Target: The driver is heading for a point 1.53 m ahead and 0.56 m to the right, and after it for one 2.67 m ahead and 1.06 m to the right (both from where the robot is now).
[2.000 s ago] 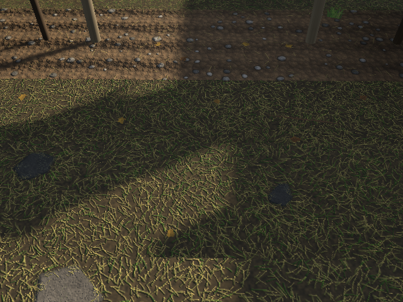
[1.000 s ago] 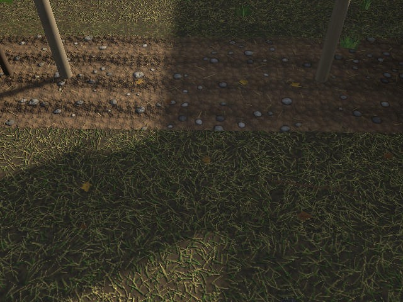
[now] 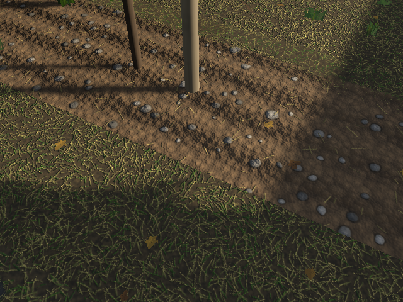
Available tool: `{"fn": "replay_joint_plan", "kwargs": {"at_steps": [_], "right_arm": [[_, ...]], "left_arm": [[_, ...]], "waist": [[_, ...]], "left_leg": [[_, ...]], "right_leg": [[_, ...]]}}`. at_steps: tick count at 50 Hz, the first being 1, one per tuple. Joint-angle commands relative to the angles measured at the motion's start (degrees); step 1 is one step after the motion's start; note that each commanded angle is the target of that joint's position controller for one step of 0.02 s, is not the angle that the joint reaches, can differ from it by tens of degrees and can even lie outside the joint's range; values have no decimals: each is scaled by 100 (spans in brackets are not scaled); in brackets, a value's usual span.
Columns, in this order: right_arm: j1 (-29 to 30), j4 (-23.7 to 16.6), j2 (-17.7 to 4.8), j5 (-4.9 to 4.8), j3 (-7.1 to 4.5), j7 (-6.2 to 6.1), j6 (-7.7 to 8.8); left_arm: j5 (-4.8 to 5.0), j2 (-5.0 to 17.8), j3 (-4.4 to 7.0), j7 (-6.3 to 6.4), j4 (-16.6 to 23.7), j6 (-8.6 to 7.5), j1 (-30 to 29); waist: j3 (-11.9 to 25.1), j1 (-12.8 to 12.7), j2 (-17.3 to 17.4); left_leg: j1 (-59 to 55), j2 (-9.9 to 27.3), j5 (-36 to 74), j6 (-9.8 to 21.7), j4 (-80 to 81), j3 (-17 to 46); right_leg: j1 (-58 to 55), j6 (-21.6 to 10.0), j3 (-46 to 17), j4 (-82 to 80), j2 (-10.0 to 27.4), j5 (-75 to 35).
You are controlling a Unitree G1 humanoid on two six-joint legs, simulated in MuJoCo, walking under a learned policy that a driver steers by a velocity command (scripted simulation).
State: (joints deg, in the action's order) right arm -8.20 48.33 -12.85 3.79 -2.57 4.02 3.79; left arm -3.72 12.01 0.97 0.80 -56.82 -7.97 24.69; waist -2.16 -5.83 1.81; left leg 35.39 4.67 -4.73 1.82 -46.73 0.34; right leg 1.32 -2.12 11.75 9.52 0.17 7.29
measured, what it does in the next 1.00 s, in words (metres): goes down, turning right: left foot, then right foot 0.16 m lower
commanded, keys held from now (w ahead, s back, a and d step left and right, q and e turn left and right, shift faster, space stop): w+e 1.00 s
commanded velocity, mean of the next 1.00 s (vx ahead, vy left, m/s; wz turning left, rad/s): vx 0.50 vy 0.00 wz -0.38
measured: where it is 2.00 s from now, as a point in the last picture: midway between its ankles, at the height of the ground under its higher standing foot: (310, 215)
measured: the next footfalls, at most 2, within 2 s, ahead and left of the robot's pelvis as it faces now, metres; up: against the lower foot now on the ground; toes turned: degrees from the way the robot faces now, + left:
left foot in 0.20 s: +0.21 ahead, +0.15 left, +0.00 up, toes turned +1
right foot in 0.78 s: +0.52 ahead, -0.17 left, -0.16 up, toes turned -24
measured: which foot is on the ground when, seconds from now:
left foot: up 0.00-0.18, down 0.20-0.78, up 0.80-1.00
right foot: down 0.00-0.22, up 0.24-0.76, down 0.78-1.00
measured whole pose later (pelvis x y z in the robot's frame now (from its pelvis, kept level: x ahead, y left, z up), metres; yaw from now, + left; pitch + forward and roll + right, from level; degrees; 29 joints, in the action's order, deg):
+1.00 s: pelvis +0.50 -0.06 -0.18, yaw -30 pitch +3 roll -1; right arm -6.4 43.5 -13.3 0.3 -3.0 -2.7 6.1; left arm 0.3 13.4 3.3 -0.2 -50.8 -1.7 13.6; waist -1.4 -0.5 0.7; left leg 42.7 7.3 -14.4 -4.5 -64.7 4.5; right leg 20.1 -4.0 -3.7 29.3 -6.1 11.5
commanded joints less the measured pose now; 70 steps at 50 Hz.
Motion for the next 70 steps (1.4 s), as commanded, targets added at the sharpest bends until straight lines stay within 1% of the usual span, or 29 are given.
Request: {"fn": "replay_joint_plan", "kwargs": {"at_steps": [1,9,10,11,12,13,15,19,21,24,30,31,32,36,38,39,40,41,42,44,47,49,53,57,58,59,61,64,70], "right_arm": [[-50,-343,-88,74,-20,36,-91],[245,-614,-342,-79,-158,-159,114],[-685,-390,-721,-93,-327,-214,203],[-1956,-99,-1242,-63,-448,-297,242],[-2687,98,-971,81,-413,-297,270],[-2295,220,-834,117,-426,-314,323],[-1661,147,-66,-74,-171,-332,277],[-1378,191,354,170,8,-448,220],[-1200,219,584,243,156,-541,359],[-1829,535,312,210,211,-533,438],[-2918,1204,232,188,442,-449,460],[-2172,982,-682,-797,-11,-719,272],[-2497,965,-680,-779,-3,-846,164],[-2698,887,-294,-587,-49,-863,-103],[-2323,851,-605,-517,-177,-689,-39],[-1851,684,-682,-622,-190,-592,103],[-2313,485,-66,-446,-73,-475,282],[-2230,76,-427,-621,-25,-361,481],[-1590,-363,-382,-792,14,-345,567],[-1056,-548,-347,-694,28,-567,463],[-1181,-379,-487,-330,-160,-732,150],[-768,-555,-382,-225,-160,-722,210],[47,-784,-444,-526,-165,-598,166],[-445,-638,-798,-443,-373,-477,207],[-1181,-458,-987,-346,-427,-473,249],[-1771,-262,-1600,-197,-562,-385,266],[-1279,-380,-981,-360,-429,-375,299],[-411,-393,-693,-314,-315,-432,232],[-1011,98,-772,-449,-344,-511,232]], "left_arm": [[-37,487,53,-325,93,-62,-93],[80,913,232,-353,-132,266,-14],[-32,776,216,-366,-75,226,-128],[-59,-198,-49,-448,88,123,408],[8,122,59,-574,246,3,-247],[101,331,166,-525,288,-17,-616],[26,326,234,-358,213,59,-431],[-53,-441,54,-581,470,200,-641],[-141,-312,23,-661,681,200,-1011],[-157,-147,25,-632,831,321,-1303],[-180,187,25,-571,1342,541,-2354],[1015,437,205,-579,1616,580,-3310],[1067,341,148,-664,1749,606,-3503],[673,-157,55,-930,1671,716,-3495],[632,493,417,-686,1081,791,-1590],[562,1058,646,-522,696,814,-448],[342,1688,642,-372,521,688,-226],[350,1651,615,-348,570,610,249],[282,1522,593,-245,628,669,664],[414,1292,501,-110,900,723,-623],[422,953,364,-132,1409,447,-2435],[397,1153,461,-24,1468,406,-2465],[551,1074,532,114,1221,486,-1529],[523,581,430,102,1209,568,-1089],[497,81,305,79,1175,549,-903],[656,15,287,41,1407,433,-350],[594,881,500,33,1395,395,-1071],[440,726,518,40,1374,447,-1232],[389,291,373,-48,1467,433,-1932]], "waist": [[-218,371,-666],[-11,541,-598],[564,924,-259],[1865,1159,1116],[1363,1508,736],[276,1307,343],[100,854,255],[-211,572,-12],[-279,533,-252],[-157,753,102],[-965,1034,-276],[-1422,1272,-139],[-1209,1391,-305],[-568,1452,-202],[593,502,13],[791,-410,-557],[1395,15,-1894],[3002,-291,-1678],[3379,-489,-1330],[2079,243,54],[202,1222,195],[374,1139,-400],[693,722,-826],[650,1041,-643],[921,1217,173],[1139,924,2234],[309,1056,1030],[280,560,656],[456,740,354]], "left_leg": [[-578,-43,318,68,397,18],[-2679,-376,-165,388,2154,-400],[-3910,-170,190,673,1938,-173],[-6451,1187,883,1994,2100,1660],[-6045,1722,519,2116,3039,2866],[-5004,1672,67,1711,3188,2119],[-3920,1446,-457,1452,3377,1222],[-2944,1092,190,1066,3546,56],[-2909,928,308,920,3441,-280],[-1984,448,-151,905,2863,-953],[-3313,1193,-627,901,2067,-446],[-3002,1225,-246,669,1351,-412],[-3588,1324,-4,589,952,-458],[-2999,1157,429,350,-296,-944],[-1904,969,1973,246,-2401,-1035],[-915,407,741,-177,-4673,-1410],[1714,-100,-4665,-438,-7307,-863],[2152,-77,-4394,-523,-7334,286],[2705,-96,-3959,-478,-7082,550],[2849,151,-2765,-431,-6196,324],[545,570,-1462,-640,-2547,609],[-1178,238,-310,-696,-671,207],[-1444,-126,451,-712,745,365],[-2404,-191,-681,-243,1390,226],[-3360,716,-1383,78,1772,1195],[-4266,1958,-3035,1005,3045,4346],[-3720,1743,-4009,967,3273,4052],[-2478,1073,-1821,705,3336,2231],[-2594,831,153,781,3635,885]], "right_leg": [[592,-1218,-784,-541,1476,-1087],[505,-1139,-1202,828,1473,-1166],[1148,-807,-863,2149,1002,-1048],[3205,-253,-540,4141,23,1081],[4170,-295,-1287,5340,-153,2670],[4441,-474,-1647,5782,171,2208],[4025,-576,-1660,6048,603,1586],[3742,-553,-1898,5413,779,-192],[4095,-442,-2088,4390,917,-1358],[2967,-264,-1428,3096,647,-3572],[4041,-341,-1588,2309,913,-2865],[4644,-291,-1846,2418,430,-2691],[5025,-233,-1794,2290,443,-2669],[3177,-264,-941,1652,322,-2599],[111,-648,-708,1909,-91,-2722],[-1181,-1111,-748,1078,137,-3716],[-3613,-1750,-1920,3280,1164,-6793],[-4438,-2708,-3296,3292,1868,-6344],[-4341,-2843,-4255,2176,2211,-3270],[-1988,-2313,-5148,850,2264,623],[2585,-1704,-3661,550,1439,-529],[3708,-1417,-2448,649,462,-1095],[2642,-1263,-2950,890,659,203],[2665,-681,-3174,2120,270,2132],[3399,-351,-2456,4016,-303,2455],[4884,-253,-1971,5722,-764,2860],[5794,-348,-2241,6667,-222,1839],[4716,-240,-2091,5687,238,778],[3965,-10,-1442,3640,328,-434]]}}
